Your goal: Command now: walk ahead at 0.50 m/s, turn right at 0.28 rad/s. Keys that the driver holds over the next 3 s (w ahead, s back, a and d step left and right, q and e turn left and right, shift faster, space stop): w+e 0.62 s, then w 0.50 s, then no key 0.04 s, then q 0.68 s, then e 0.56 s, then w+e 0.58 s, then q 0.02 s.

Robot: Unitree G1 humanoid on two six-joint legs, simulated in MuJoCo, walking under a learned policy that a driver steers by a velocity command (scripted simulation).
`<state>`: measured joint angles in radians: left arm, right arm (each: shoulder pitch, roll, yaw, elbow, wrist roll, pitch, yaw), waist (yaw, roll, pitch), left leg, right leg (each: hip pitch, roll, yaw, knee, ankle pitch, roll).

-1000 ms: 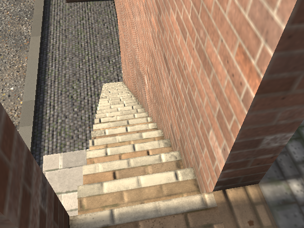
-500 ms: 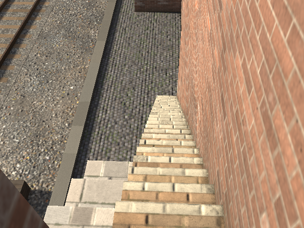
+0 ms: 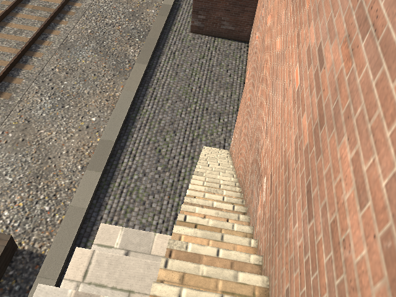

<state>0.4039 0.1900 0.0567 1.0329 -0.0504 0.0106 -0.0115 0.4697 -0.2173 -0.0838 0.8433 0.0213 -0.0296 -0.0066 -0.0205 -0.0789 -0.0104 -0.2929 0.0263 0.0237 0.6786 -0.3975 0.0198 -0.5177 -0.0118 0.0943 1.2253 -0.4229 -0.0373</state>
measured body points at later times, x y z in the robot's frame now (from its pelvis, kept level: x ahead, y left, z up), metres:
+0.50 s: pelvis +0.21 -0.09 -0.24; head +0.17 -0.13 +0.21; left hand +0.17 +0.13 -0.38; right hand +0.31 -0.35 -0.36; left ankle +0.31 +0.07 -0.80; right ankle +0.14 -0.13 -0.93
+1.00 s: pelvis +0.43 -0.11 -0.42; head +0.43 -0.16 +0.02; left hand +0.65 +0.05 -0.53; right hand +0.22 -0.23 -0.59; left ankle +0.44 +0.04 -1.13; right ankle +0.49 -0.30 -1.03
